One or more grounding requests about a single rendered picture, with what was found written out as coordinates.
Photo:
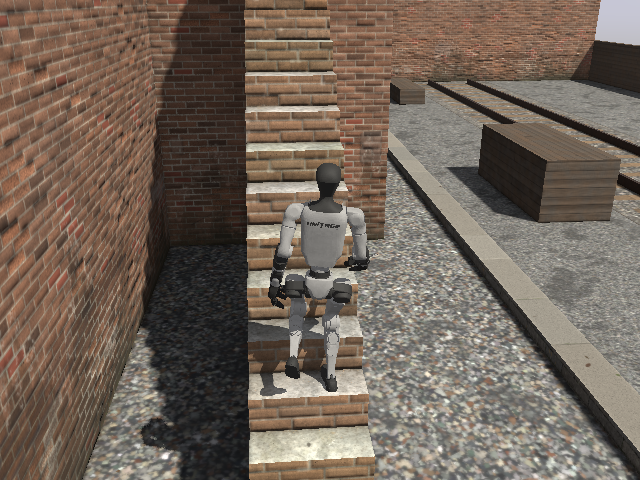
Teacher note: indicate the right robot upper arm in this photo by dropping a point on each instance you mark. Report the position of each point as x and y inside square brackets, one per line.
[356, 219]

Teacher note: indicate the left robot upper arm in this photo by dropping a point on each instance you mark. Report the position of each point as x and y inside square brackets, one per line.
[292, 213]

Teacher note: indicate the robot right forearm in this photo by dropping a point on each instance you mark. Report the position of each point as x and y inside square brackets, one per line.
[364, 262]

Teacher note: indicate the left robot hand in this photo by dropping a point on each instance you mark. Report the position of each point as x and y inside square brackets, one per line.
[275, 292]

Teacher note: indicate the humanoid robot head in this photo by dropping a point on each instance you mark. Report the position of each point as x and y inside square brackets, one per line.
[328, 177]

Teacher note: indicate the robot left forearm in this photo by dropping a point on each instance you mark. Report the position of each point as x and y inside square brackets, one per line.
[278, 269]

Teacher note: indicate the robot right thigh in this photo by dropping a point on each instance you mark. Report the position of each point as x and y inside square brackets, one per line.
[341, 294]

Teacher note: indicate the right robot hand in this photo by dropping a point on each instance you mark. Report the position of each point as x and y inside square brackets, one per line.
[352, 261]

